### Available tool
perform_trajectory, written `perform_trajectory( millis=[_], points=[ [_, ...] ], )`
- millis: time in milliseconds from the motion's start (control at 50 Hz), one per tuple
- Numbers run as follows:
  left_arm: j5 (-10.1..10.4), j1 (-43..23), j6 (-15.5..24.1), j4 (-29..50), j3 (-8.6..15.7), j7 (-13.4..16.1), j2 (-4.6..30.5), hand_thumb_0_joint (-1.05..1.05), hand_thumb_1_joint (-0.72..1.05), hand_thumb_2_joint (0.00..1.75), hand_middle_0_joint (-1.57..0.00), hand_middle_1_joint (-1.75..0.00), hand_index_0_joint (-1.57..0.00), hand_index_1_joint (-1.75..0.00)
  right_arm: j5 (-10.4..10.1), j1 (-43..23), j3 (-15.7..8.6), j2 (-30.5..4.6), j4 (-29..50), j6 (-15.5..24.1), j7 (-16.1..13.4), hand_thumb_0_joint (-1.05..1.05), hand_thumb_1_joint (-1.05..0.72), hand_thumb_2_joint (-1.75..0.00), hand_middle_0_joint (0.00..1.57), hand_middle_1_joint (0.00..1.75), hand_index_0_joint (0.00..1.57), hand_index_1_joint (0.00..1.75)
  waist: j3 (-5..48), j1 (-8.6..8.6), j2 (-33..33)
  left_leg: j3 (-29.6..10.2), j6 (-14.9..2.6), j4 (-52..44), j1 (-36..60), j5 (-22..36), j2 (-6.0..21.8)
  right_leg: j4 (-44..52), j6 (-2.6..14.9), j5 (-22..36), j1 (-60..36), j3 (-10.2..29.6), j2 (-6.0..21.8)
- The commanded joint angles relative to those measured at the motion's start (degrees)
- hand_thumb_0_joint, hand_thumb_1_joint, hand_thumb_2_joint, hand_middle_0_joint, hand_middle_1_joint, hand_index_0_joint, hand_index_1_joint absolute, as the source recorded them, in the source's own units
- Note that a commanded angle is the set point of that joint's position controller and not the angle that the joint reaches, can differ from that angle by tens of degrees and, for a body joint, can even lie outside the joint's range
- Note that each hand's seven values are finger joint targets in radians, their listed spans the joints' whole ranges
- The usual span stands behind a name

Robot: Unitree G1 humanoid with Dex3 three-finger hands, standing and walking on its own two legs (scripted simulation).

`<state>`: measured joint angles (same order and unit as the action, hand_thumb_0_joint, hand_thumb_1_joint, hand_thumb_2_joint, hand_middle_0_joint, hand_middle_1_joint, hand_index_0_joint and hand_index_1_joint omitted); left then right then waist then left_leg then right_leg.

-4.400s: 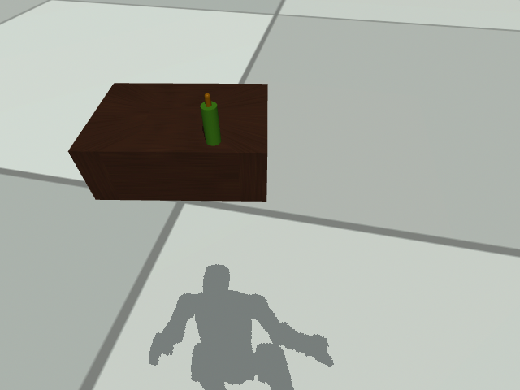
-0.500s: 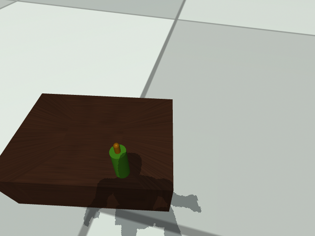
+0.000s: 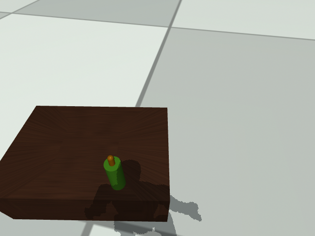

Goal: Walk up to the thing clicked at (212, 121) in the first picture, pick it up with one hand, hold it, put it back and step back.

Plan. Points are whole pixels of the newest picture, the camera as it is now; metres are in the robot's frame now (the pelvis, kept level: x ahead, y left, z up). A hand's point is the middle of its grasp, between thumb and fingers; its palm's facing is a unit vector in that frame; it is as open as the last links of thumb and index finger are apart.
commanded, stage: walk up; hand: left
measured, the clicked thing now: (114, 171) +0.47 +0.21 -0.33
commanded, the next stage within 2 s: stand in 0.80 s
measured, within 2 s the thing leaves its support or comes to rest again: neither
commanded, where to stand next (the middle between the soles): +0.08 +0.00 m, yaw +0 degrees
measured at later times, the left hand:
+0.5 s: hand out of the picture +0.09 +0.26 -0.16, palm faces -0.02 -0.94 -0.34, open 7.4 cm
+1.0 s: hand out of the picture +0.09 +0.25 -0.16, palm faces -0.03 -0.94 -0.34, open 7.4 cm
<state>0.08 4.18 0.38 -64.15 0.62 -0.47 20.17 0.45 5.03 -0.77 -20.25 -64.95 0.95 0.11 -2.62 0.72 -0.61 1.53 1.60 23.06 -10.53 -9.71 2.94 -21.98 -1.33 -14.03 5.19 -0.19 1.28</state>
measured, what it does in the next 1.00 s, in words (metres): stands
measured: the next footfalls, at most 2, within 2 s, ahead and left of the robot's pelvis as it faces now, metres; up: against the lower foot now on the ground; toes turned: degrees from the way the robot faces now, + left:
none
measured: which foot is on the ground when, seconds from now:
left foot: down 0.00-1.00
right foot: down 0.00-1.00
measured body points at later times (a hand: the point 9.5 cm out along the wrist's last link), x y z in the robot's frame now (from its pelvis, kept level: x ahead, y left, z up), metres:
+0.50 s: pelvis +0.01 +0.00 +0.00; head +0.01 +0.01 +0.45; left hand +0.09 +0.31 -0.13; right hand +0.08 -0.30 -0.13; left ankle +0.03 +0.14 -0.74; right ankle -0.02 -0.13 -0.74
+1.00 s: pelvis +0.01 +0.00 +0.00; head +0.02 +0.01 +0.45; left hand +0.09 +0.30 -0.13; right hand +0.09 -0.30 -0.12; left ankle +0.03 +0.14 -0.74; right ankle -0.02 -0.13 -0.74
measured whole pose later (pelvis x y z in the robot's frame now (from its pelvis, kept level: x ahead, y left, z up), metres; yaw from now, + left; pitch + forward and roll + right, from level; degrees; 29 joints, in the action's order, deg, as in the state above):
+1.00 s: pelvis +0.01 +0.00 +0.00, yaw +0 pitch -2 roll +0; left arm -0.3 5.9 0.4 -64.6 0.4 -0.1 20.2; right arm 0.2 3.9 -0.6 -19.8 -65.2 0.3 0.2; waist -3.4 0.7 -0.4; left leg 2.2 1.5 19.7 -8.8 -8.4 2.8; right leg -18.3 -1.6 -12.4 3.6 0.3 1.4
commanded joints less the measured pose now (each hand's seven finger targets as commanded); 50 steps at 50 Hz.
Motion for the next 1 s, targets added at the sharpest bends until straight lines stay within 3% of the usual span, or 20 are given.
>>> perform_trajectory(
  millis=[0,120,240,680,760,780,840,980],
  points=[
    [-0.4,-1.9,0.9,2.7,2.1,0.6,12.4,0.0,0.9,0.9,-0.2,-0.3,-0.2,-0.3,0.3,-3.3,-2.1,-11.8,3.4,1.3,-0.6,0.0,-0.9,-0.9,0.2,0.3,0.2,0.3,4.1,-0.75,2.1,-3.7,-2.54,-4.3,3.2,7.0,4.6,4.6,2.64,8.4,1.7,3.7,5.6],
    [-0.6,-2.8,0.9,2.5,2.1,0.5,12.2,0.0,0.9,0.9,-0.2,-0.3,-0.2,-0.3,0.4,-3.1,-2.0,-12.0,3.0,1.5,-0.5,0.0,-0.9,-0.9,0.2,0.3,0.2,0.3,4.3,-0.34,2.1,-3.9,-2.43,-5.4,2.6,4.3,4.5,5.1,2.52,7.6,1.0,3.9,5.3],
    [-0.5,-2.4,0.9,2.3,2.2,0.6,12.1,0.0,0.9,0.9,-0.2,-0.3,-0.2,-0.3,0.2,-2.9,-2.1,-12.0,3.2,1.5,-0.5,0.0,-0.9,-0.9,0.2,0.3,0.2,0.3,5.8,-0.42,0.9,-3.2,-2.6,-3.9,5.5,9.5,4.6,5.1,2.3,11.0,1.1,3.7,5.3],
    [-0.7,-1.1,0.8,2.3,2.2,0.7,11.9,0.0,0.9,0.9,-0.2,-0.3,-0.2,-0.3,0.3,-3.2,-2.2,-11.5,3.0,1.0,-0.5,0.0,-0.9,-0.9,0.2,0.3,0.2,0.3,4.2,-0.45,1.2,-3.1,-2.43,-5.3,6.0,7.2,4.4,5.8,2.11,9.4,2.3,3.8,5.1],
    [-0.8,-0.4,0.8,2.2,2.4,0.8,12.0,0.0,0.9,0.9,-0.2,-0.3,-0.2,-0.3,0.3,-3.3,-2.3,-11.4,3.5,0.9,-0.4,0.0,-0.9,-0.9,0.2,0.3,0.2,0.3,4.6,-0.44,0.4,-2.6,-2.79,-4.2,7.0,8.4,4.5,5.9,1.97,10.9,2.4,3.5,5.0],
    [-0.7,-0.9,1.1,2.7,2.1,1.1,12.6,0.0,0.9,0.9,-0.2,-0.3,-0.2,-0.3,0.0,-3.9,-2.2,-11.5,3.4,0.7,-0.6,0.0,-0.9,-0.9,0.2,0.3,0.2,0.3,3.4,-0.36,-0.2,-3.7,-2.38,-4.5,6.6,13.6,5.6,5.9,2.01,14.7,2.7,4.0,6.4],
    [-0.4,-0.2,1.3,2.5,2.1,1.2,12.4,0.0,0.9,0.9,-0.2,-0.3,-0.2,-0.3,-0.2,-3.4,-2.0,-11.6,3.1,0.7,-0.5,0.0,-0.9,-0.9,0.2,0.3,0.2,0.3,3.9,-0.4,0.4,-3.6,-2.09,-4.7,7.0,14.0,5.5,6.1,1.82,15.3,1.6,4.0,6.5],
    [-0.6,-0.5,1.3,2.8,1.9,1.1,12.5,0.0,0.9,0.9,-0.2,-0.3,-0.2,-0.3,-0.1,-3.5,-1.9,-11.6,2.9,0.3,-0.3,0.0,-0.9,-0.9,0.2,0.3,0.2,0.3,4.3,-0.1,0.4,-3.7,-1.87,-6.1,6.6,8.0,5.1,7.7,1.81,9.0,2.0,4.1,6.4]
  ],
)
